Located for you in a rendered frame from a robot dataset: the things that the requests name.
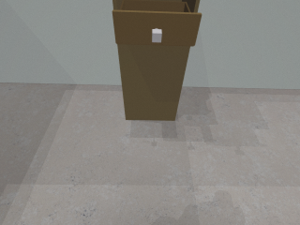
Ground handle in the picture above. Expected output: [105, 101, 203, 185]
[152, 28, 162, 43]

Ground drawer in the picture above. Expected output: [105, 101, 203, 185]
[112, 0, 202, 47]

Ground cabinet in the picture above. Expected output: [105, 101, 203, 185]
[112, 0, 201, 121]

